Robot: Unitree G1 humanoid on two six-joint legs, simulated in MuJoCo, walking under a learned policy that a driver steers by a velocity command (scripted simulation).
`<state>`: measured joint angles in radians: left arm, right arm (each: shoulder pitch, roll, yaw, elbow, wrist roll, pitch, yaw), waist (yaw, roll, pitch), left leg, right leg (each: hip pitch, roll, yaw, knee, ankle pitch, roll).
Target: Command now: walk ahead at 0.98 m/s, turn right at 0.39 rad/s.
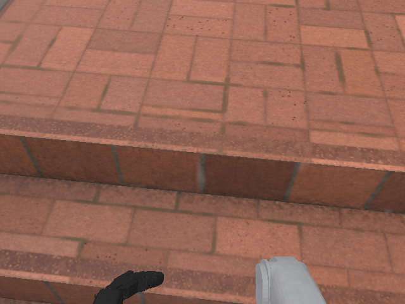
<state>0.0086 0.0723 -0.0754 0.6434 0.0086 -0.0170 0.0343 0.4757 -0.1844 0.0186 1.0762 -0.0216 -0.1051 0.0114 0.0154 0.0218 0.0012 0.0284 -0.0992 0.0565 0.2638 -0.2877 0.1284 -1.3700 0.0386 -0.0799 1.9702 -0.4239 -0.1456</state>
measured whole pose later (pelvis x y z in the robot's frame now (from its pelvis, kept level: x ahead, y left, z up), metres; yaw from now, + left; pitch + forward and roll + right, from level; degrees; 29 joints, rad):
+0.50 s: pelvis +0.42 -0.02 +0.26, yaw -24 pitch +5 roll +4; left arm 0.41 0.24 0.10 0.87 0.02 -0.14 -0.02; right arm -0.01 -0.07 0.08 0.54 -0.03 -0.10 -0.03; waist 0.00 -0.06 -0.05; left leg -0.69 0.03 0.10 1.17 -0.54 0.02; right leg -0.45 0.15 0.18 1.37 0.05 -0.17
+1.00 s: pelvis +0.83 -0.23 +0.51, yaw -33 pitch +3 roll -4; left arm 0.37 0.24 0.07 0.88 0.04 -0.11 0.00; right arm 0.22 -0.17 -0.03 0.62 -0.01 -0.08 0.01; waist -0.02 0.00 -0.09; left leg -0.78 -0.03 -0.07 1.79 -0.26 0.10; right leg -0.31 0.11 -0.12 0.67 -0.43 -0.09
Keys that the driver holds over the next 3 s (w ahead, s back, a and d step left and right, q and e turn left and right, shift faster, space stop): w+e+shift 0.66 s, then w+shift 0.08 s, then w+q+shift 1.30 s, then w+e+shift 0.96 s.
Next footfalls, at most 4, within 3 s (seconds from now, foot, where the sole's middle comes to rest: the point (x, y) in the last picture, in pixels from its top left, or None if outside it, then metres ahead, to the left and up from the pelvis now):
0.10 right None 0.21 -0.04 -0.59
0.44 left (184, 232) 0.54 0.08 -0.42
0.80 right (328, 115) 0.79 -0.29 -0.24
1.26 left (315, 17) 1.25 -0.33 -0.24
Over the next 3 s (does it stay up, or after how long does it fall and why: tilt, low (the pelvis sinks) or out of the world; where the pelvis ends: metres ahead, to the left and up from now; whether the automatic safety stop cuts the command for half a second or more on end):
stays up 2.61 -0.20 0.53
